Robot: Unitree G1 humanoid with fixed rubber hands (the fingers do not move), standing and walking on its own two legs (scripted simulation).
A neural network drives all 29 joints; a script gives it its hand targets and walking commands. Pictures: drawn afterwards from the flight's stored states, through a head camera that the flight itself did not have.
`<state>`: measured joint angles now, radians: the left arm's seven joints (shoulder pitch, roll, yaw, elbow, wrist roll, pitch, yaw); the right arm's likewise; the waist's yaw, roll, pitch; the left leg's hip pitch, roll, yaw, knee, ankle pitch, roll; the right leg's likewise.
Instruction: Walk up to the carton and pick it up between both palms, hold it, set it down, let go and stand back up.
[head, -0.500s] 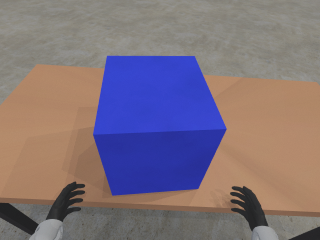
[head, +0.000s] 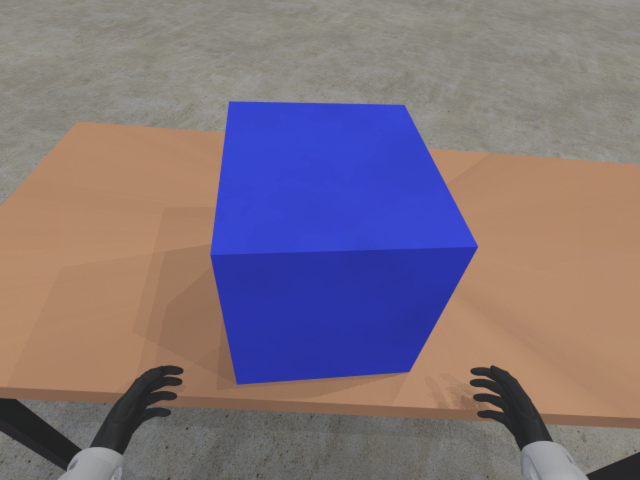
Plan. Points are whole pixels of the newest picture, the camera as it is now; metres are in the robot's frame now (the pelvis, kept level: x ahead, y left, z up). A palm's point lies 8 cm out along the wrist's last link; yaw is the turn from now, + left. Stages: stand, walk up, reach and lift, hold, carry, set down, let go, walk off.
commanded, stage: stand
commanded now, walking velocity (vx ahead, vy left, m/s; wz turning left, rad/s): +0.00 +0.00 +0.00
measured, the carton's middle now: (322, 241) +0.43 +0.01 +0.06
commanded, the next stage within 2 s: none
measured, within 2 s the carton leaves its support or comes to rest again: neither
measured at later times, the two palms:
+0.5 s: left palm (118, 435) +0.18 +0.24 -0.02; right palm (528, 433) +0.20 -0.25 -0.02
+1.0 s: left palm (119, 434) +0.18 +0.24 -0.02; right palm (529, 433) +0.20 -0.25 -0.02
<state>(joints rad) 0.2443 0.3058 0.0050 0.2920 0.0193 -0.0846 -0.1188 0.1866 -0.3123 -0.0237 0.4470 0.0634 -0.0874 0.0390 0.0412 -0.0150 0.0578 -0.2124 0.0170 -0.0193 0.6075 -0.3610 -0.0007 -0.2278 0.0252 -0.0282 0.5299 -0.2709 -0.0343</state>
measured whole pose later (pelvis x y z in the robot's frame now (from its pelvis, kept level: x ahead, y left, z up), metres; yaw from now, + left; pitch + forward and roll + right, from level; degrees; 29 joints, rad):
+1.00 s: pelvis +0.00 -0.01 -0.01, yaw +0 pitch -4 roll -1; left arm 0.26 0.36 -0.01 0.29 0.02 -0.14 -0.11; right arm 0.20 -0.33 0.00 0.42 0.06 -0.12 0.06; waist 0.04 -0.02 0.05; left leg -0.26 0.02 -0.02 0.67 -0.40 0.01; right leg -0.28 0.02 -0.03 0.61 -0.31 -0.03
